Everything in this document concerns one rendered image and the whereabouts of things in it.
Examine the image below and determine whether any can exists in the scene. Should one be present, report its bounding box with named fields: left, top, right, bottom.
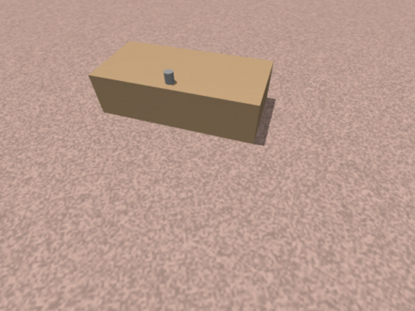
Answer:
left=163, top=69, right=174, bottom=85

